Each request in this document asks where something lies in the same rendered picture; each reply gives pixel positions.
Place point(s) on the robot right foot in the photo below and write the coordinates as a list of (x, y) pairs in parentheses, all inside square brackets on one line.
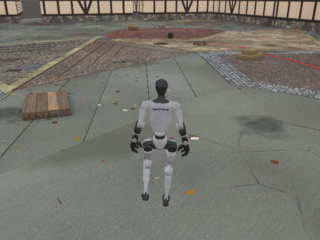
[(165, 201)]

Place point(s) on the robot right forearm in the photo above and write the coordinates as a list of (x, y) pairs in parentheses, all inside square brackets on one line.
[(183, 135)]

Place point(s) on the robot left upper arm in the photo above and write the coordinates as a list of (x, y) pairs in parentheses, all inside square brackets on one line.
[(142, 113)]

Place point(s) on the robot right upper arm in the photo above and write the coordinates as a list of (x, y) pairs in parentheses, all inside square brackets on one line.
[(178, 114)]

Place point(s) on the left robot hand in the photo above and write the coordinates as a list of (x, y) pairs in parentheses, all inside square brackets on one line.
[(133, 144)]

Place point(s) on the right robot hand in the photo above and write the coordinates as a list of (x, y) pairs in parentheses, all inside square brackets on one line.
[(186, 149)]

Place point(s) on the robot left forearm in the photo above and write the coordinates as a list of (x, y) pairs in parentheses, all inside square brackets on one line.
[(136, 133)]

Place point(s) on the right robot shin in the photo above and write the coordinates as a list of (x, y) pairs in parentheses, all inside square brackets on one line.
[(167, 184)]

